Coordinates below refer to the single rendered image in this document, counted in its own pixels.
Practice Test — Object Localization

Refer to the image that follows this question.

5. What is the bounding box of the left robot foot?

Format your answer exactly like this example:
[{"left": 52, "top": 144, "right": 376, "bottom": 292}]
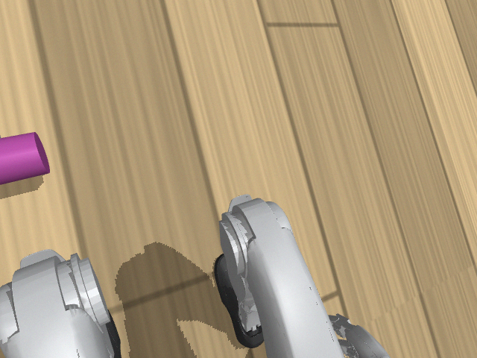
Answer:
[{"left": 106, "top": 310, "right": 121, "bottom": 358}]

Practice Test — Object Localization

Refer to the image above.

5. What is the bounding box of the right robot hand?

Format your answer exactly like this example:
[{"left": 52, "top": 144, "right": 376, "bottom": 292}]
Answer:
[{"left": 328, "top": 314, "right": 390, "bottom": 358}]

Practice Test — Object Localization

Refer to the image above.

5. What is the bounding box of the bottle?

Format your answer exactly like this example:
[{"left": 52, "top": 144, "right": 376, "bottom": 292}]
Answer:
[{"left": 0, "top": 132, "right": 50, "bottom": 185}]

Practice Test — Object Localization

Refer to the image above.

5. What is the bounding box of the right robot foot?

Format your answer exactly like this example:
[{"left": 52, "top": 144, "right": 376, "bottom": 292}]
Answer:
[{"left": 214, "top": 254, "right": 264, "bottom": 348}]

